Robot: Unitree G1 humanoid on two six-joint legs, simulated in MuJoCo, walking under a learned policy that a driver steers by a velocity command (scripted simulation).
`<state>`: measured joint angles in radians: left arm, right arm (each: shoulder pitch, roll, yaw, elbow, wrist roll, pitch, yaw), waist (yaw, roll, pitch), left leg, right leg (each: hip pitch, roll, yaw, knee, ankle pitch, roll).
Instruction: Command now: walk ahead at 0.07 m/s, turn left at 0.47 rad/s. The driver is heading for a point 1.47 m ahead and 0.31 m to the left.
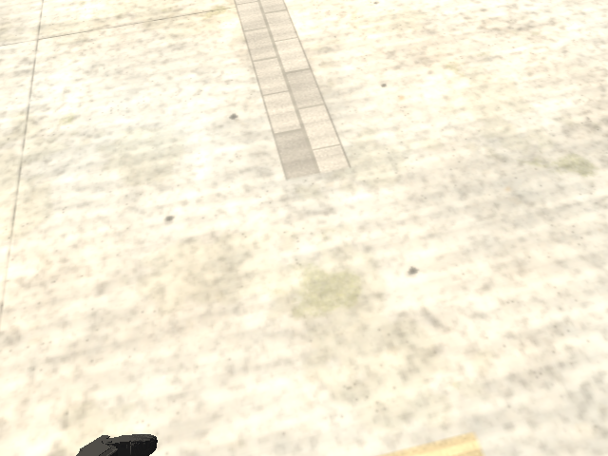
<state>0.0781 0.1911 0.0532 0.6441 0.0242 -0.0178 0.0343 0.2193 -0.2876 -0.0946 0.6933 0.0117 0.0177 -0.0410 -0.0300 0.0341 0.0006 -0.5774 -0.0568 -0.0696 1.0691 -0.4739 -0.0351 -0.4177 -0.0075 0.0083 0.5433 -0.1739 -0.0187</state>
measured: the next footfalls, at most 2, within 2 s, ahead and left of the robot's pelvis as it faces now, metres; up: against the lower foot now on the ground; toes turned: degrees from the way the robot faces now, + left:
left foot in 0.30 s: +0.02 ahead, +0.14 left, +0.00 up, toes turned +12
right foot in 0.76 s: +0.09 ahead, -0.07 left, +0.00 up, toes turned +28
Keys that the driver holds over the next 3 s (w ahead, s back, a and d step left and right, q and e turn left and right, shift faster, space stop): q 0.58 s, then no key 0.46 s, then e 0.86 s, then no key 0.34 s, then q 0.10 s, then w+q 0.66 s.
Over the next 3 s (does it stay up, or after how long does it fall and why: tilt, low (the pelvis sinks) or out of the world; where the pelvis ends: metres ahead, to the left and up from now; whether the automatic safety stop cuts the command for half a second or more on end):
stays up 0.10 0.09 0.01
